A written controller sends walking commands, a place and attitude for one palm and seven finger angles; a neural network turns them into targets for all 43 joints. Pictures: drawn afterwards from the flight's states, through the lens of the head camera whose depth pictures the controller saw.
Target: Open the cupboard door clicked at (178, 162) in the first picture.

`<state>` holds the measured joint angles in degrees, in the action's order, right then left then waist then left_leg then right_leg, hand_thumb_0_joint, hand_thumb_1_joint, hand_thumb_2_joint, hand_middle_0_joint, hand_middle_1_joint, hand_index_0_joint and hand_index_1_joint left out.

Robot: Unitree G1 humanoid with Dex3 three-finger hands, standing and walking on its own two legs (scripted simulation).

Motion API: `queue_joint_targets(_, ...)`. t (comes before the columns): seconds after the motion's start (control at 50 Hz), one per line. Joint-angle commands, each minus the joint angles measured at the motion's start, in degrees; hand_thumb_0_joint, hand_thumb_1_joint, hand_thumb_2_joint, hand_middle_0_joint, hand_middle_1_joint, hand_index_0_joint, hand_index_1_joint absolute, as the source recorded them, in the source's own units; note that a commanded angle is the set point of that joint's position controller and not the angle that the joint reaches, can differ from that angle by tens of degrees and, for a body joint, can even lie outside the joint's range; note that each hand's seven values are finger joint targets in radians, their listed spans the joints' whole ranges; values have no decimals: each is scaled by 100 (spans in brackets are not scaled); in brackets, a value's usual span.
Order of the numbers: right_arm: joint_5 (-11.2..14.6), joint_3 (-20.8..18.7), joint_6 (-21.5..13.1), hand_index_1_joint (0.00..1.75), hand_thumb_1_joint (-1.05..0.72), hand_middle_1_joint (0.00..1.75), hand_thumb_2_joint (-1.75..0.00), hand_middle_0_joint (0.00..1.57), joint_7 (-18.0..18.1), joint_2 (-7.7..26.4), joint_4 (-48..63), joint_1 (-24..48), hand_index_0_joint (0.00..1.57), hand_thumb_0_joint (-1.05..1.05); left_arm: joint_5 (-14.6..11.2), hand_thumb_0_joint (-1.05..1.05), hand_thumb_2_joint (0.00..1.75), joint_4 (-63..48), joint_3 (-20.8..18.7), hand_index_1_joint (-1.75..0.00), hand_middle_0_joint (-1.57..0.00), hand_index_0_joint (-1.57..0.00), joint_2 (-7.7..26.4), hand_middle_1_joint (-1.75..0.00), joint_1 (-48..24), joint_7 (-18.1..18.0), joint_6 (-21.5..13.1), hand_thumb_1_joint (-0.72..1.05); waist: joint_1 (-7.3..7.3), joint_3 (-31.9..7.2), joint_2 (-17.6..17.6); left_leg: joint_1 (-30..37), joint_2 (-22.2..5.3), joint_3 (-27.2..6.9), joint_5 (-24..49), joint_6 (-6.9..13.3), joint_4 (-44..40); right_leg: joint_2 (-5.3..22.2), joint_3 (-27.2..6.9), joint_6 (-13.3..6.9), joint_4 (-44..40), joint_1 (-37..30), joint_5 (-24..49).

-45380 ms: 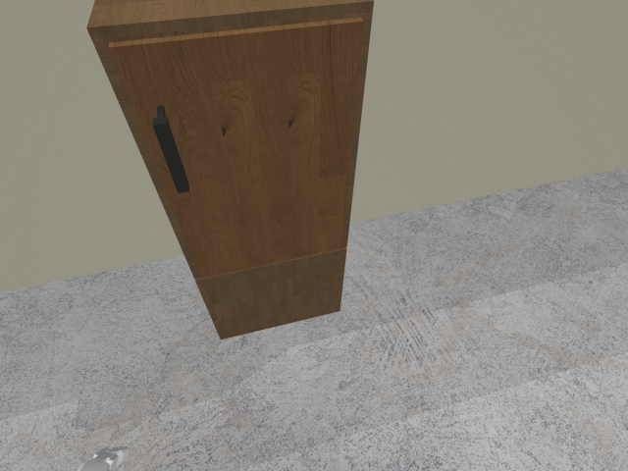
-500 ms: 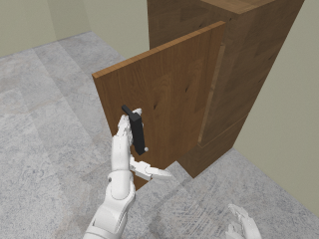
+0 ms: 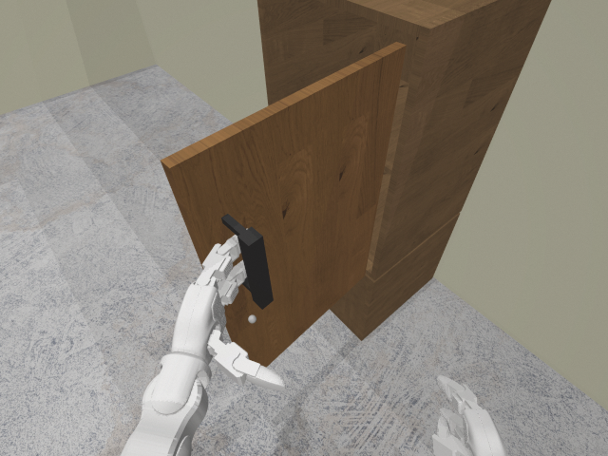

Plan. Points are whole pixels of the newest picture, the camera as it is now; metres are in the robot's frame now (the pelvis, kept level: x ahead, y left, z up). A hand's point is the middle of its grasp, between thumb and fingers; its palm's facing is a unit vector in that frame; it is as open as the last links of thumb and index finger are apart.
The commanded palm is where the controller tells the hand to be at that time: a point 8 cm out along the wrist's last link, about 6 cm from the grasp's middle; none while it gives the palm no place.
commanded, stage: slide the hand sideways off the handle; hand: left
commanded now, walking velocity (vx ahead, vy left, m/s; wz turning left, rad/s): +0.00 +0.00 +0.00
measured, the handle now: (247, 263) +0.34 +0.10 +0.08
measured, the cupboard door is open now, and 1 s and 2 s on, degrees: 94 93 93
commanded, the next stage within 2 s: draw the hand back to the body in 0.60 s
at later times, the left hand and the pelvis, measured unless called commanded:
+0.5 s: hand (193, 356) +0.22 +0.14 +0.08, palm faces -0.01 -1.00 -0.06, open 16.3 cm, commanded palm +0.18 +0.20 +0.08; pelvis +0.02 -0.01 -0.01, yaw +2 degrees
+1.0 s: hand (149, 360) +0.20 +0.18 +0.10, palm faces +0.00 -1.00 -0.08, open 16.3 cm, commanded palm +0.17 +0.24 +0.11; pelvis +0.01 +0.01 -0.01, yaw +2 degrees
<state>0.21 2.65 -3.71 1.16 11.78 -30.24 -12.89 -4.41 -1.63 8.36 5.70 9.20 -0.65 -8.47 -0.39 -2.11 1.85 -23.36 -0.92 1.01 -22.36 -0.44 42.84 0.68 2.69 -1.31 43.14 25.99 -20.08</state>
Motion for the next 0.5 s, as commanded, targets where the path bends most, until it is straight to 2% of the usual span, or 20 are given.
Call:
queue_joint_targets(0.0, 5, -226, -375, 30, -90, 30, -90, 20, 111, 529, 1001, 600, 20, 0, -222, 0, 30, -1563, -738, -30, -15, -15, 370, -30, -469, 46, -430, -50, -155, -1058, -599, -81, 177, -37, 754, 126, -605, -39, -196, 18, -809, -894, 882)
queue_joint_targets(0.02, 12, -218, -400, 30, -90, 30, -90, 20, 119, 521, 1020, 604, 20, 0, -259, 0, 30, -1607, -731, -30, -15, -15, 350, -30, -287, 107, -431, -50, -161, -1008, -500, -97, 183, -23, 766, 127, -594, -25, -203, 30, -798, -875, 945)
queue_joint_targets(0.04, 20, -222, -412, 30, -90, 30, -90, 20, 132, 541, 1000, 563, 20, 0, -285, 0, 30, -1639, -843, -30, -15, -15, 455, -30, -263, 145, -445, -50, -128, -958, -551, -128, 190, -35, 767, 118, -569, -31, -191, 32, -774, -832, 961)
queue_joint_targets(0.1, 26, -239, -496, 30, -90, 30, -90, 20, 127, 551, 1004, 525, 20, 0, -273, 0, 30, -1842, -678, -30, -15, -15, 343, -30, -51, 271, -498, -50, -73, -946, -317, -67, 185, -55, 925, 114, -510, -43, -150, 24, -668, -734, 1166)
queue_joint_targets(0.14, 22, -268, -554, 30, -90, 30, -90, 20, 116, 563, 1035, 426, 20, 0, -320, 0, 30, -2032, -846, -30, -15, -15, 481, -30, 395, 341, -562, -50, -139, -1119, -256, -49, 185, -63, 1101, 110, -454, -38, -137, 23, -563, -821, 1446)
queue_joint_targets(0.2, 22, -280, -595, 30, -90, 30, -90, 20, 130, 594, 1067, 365, 20, 0, -375, 0, 30, -2144, -948, -30, -15, -15, 595, -30, 885, 501, -590, -50, -127, -1120, -465, -167, 197, -67, 1242, 125, -345, -41, -161, 47, -500, -874, 1715)
queue_joint_targets(0.24, 21, -284, -642, 30, -90, 30, -90, 20, 142, 600, 1086, 349, 20, 0, -421, 0, 30, -2315, -952, -30, -15, -15, 623, -30, 851, 597, -638, -50, -74, -1077, -438, -216, 208, -79, 1184, 128, -282, -27, -173, 74, -461, -778, 1700)
queue_joint_targets(0.26, 29, -294, -667, 30, -90, 30, -90, 20, 150, 619, 1087, 341, 20, 0, -433, 0, 30, -2380, -1011, -30, -15, -15, 700, -30, 894, 647, -674, -50, -48, -1032, -310, -238, 209, -77, 1185, 126, -232, -24, -199, 71, -443, -710, 1709)
queue_joint_targets(0.28, 25, -286, -694, 30, -90, 30, -90, 20, 155, 612, 1110, 320, 20, 0, -481, 0, 30, -2473, -1000, -30, -15, -15, 666, -30, 989, 704, -702, -50, -65, -1062, -317, -248, 216, -85, 1191, 128, -206, -25, -176, 73, -414, -710, 1718)
queue_joint_targets(0.3, 25, -295, -718, 30, -90, 30, -90, 20, 167, 641, 1104, 303, 20, 0, -516, 0, 30, -2451, -1113, -30, -15, -15, 777, -30, 1094, 755, -724, -50, -58, -1034, -425, -312, 212, -107, 1212, 129, -164, -26, -219, 68, -419, -734, 1728)
queue_joint_targets(0.34, 40, -292, -765, 30, -90, 30, -90, 20, 182, 644, 1120, 296, 20, 0, -617, 0, 30, -2491, -1161, -30, -15, -15, 773, -30, 1268, 880, -770, -50, -61, -1009, -331, -359, 224, -102, 1136, 122, -101, -22, -219, 85, -392, -642, 1653)
queue_joint_targets(0.36, 43, -297, -784, 30, -90, 30, -90, 20, 199, 656, 1117, 267, 20, 0, -672, 0, 30, -2492, -1277, -30, -15, -15, 857, -30, 1290, 931, -788, -50, -60, -1014, -440, -418, 221, -117, 1145, 117, -66, -16, -240, 96, -382, -663, 1678)
queue_joint_targets(0.4, 48, -307, -817, 30, -90, 30, -90, 20, 215, 680, 1092, 256, 20, 0, -743, 0, 30, -2465, -1428, -30, -15, -15, 964, -30, 1495, 1031, -820, -50, -75, -1042, -423, -489, 224, -135, 1193, 111, -1, -13, -280, 87, -353, -703, 1727)
queue_joint_targets(0.46, 76, -319, -890, 30, -90, 30, -90, 20, 213, 677, 1147, 247, 20, 0, -843, 0, 30, -2634, -1388, -30, -15, -15, 912, -30, 1737, 1209, -874, -50, -93, -1101, -174, -460, 232, -148, 1259, 104, 43, -14, -217, 77, -248, -623, 1795)
queue_joint_targets(0.48, 80, -320, -910, 30, -90, 30, -90, 20, 218, 678, 1171, 232, 20, 0, -897, 0, 30, -2663, -1369, -30, -15, -15, 885, -30, 1834, 1271, -879, -50, -87, -1103, -276, -486, 228, -160, 1257, 104, 58, -19, -189, 89, -228, -615, 1798)
